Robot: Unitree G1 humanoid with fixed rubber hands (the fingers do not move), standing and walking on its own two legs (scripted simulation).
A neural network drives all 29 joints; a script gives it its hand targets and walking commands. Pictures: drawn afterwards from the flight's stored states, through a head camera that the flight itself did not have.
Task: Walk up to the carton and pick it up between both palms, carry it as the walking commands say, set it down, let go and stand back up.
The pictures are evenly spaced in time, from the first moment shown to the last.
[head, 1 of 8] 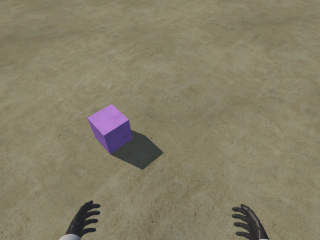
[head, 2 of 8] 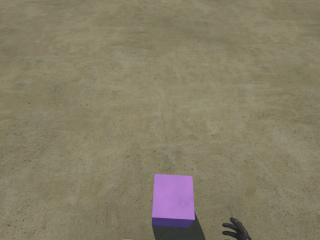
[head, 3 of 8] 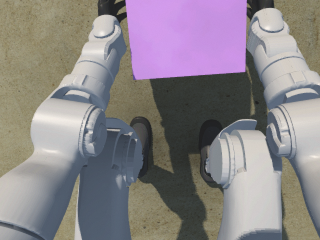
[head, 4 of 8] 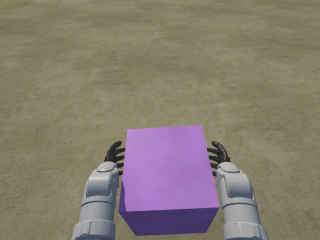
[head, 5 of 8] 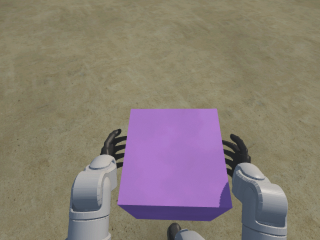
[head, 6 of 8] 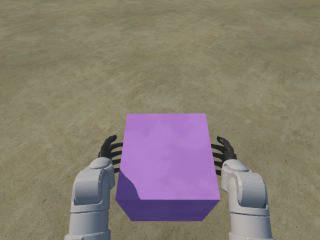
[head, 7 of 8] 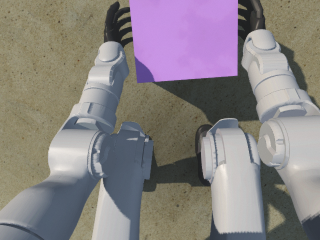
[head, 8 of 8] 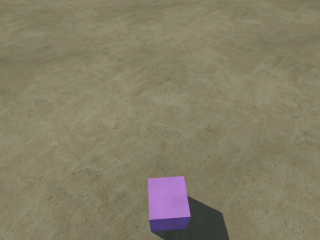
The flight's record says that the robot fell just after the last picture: no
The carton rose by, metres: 0.68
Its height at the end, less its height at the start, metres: +0.00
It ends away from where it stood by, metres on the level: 0.32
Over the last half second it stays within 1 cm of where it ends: yes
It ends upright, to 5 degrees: yes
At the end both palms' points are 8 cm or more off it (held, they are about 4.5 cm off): yes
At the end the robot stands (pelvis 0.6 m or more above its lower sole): yes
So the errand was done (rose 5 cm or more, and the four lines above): yes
